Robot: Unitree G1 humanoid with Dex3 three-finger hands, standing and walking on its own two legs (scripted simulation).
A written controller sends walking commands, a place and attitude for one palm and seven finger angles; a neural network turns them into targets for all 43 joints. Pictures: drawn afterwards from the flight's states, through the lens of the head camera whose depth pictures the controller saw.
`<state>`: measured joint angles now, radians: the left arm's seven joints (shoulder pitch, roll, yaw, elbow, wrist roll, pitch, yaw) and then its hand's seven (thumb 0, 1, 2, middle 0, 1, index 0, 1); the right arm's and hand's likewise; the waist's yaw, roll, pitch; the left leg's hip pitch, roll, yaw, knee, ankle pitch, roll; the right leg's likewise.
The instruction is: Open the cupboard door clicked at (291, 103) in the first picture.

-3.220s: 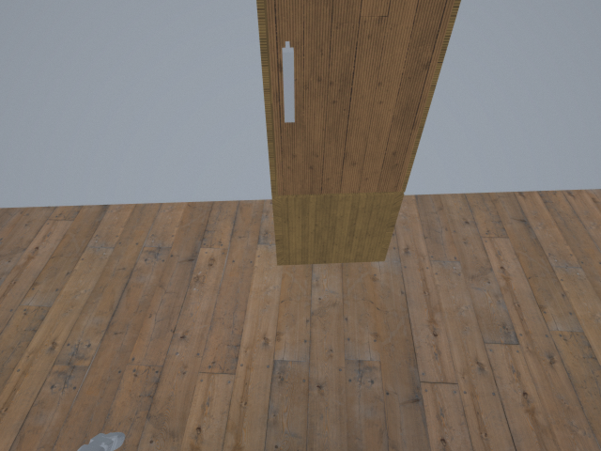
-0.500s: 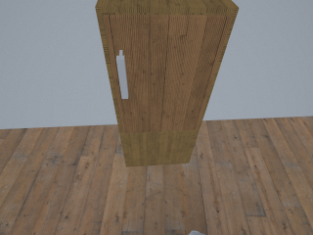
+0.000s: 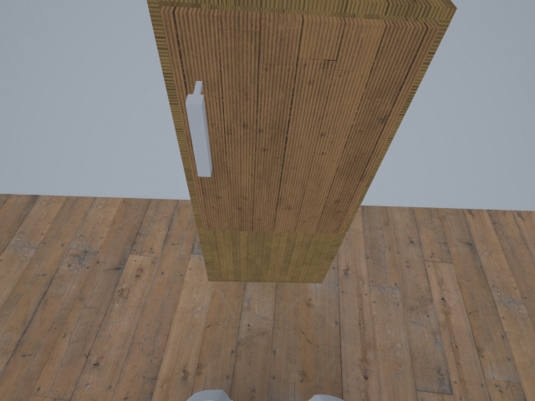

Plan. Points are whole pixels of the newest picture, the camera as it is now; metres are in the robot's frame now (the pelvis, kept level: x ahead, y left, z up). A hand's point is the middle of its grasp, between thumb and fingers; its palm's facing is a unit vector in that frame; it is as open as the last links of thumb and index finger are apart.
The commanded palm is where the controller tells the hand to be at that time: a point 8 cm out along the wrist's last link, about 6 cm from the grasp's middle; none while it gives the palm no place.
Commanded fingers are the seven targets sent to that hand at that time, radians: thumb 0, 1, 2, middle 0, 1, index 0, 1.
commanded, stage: come to a stop and stand still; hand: left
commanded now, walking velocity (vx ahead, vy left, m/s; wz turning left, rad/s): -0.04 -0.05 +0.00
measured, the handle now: (202, 131) +0.54 +0.17 +0.06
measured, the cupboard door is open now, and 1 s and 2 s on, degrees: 0 0 0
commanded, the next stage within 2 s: look again from close up in 0.92 s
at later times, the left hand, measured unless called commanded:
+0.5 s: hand out of the picture +0.01 +0.16 -0.16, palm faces +0.00 -0.97 -0.25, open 7.4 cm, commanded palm none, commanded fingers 0.00 0.90 0.90 -0.20 -0.30 -0.20 -0.30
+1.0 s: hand out of the picture -0.08 +0.13 -0.17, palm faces +0.04 -0.99 -0.16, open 7.4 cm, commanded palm none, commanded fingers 0.00 0.90 0.90 -0.20 -0.30 -0.20 -0.30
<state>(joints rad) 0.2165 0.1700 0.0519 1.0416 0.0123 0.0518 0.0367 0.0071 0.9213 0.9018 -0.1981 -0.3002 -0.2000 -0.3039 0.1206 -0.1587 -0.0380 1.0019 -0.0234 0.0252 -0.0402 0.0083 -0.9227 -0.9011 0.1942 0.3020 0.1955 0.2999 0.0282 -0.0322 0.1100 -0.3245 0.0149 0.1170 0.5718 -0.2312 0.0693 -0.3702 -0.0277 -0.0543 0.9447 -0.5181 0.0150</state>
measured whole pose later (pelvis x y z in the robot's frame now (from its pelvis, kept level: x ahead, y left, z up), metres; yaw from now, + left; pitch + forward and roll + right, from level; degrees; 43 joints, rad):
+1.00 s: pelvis -0.07 -0.04 +0.00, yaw +1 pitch -2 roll +0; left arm 0.35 0.14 0.00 1.08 0.02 0.00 0.01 0.01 0.91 0.90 -0.20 -0.30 -0.20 -0.30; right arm 0.30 -0.15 -0.02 1.07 -0.02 0.00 -0.02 0.01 -0.91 -0.90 0.19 0.30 0.20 0.30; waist -0.01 0.01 0.02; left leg -0.37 0.01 0.00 0.50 -0.14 0.01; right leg -0.25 0.01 -0.01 0.57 -0.29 -0.01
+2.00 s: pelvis +0.01 -0.05 -0.07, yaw +1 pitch +14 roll +0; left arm 0.55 0.19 0.26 0.10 -0.35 -0.53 -0.42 0.01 0.66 0.80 -0.22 -0.46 -0.22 -0.46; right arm 0.08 -0.22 -0.09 0.58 0.02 -0.25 -0.04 0.01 -0.90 -0.90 0.20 0.30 0.20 0.30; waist 0.04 -0.02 -0.17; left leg -0.88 0.01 -0.02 1.09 -0.45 -0.02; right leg -0.72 0.02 -0.02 1.11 -0.62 -0.03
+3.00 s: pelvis -0.03 -0.02 -0.03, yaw +2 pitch +6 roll -3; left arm 0.11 0.38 0.35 0.19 -0.35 -0.20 -0.37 -0.01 -0.45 0.32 -0.29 -1.17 -0.30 -1.17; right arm 0.25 -0.24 0.06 0.58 0.05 -0.24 -0.11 0.02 -0.90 -0.90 0.20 0.30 0.20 0.30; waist 0.01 0.03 -0.08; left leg -0.67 0.00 -0.05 0.87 -0.30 0.03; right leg -0.47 0.02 -0.04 0.82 -0.45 0.01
